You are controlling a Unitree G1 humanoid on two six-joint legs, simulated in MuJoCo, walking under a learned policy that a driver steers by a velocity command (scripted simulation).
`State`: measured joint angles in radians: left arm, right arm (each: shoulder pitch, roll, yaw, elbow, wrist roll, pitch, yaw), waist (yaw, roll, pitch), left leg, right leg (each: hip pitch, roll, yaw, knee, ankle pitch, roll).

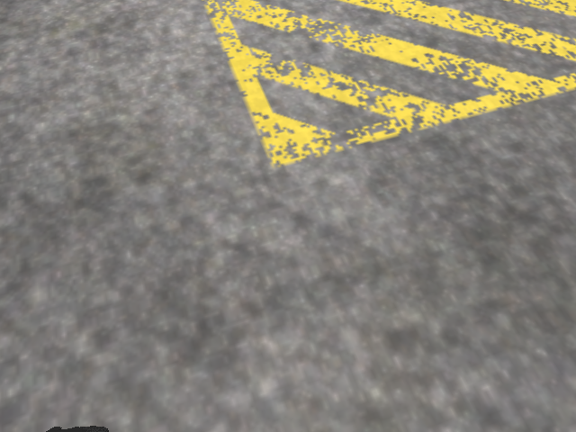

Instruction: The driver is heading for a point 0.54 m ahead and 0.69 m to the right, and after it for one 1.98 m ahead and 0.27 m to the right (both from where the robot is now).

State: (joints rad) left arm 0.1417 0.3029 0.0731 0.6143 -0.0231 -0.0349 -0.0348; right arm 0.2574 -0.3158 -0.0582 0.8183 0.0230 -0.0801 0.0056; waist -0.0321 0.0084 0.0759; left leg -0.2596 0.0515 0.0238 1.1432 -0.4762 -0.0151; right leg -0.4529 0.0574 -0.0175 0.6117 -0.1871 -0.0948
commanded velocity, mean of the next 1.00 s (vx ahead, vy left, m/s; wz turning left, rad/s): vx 0.39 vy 0.00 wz -0.57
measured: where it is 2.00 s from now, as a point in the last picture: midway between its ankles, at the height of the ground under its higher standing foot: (342, 388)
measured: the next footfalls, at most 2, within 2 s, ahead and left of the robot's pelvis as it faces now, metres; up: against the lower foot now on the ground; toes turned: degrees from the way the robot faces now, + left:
left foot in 0.38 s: +0.42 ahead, +0.11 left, +0.00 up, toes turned -17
right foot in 0.86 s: +0.54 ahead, -0.21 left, +0.00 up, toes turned -31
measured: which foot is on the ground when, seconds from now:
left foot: up 0.00-0.36, down 0.38-0.86, up 0.88-1.00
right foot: down 0.00-0.38, up 0.40-0.84, down 0.86-1.00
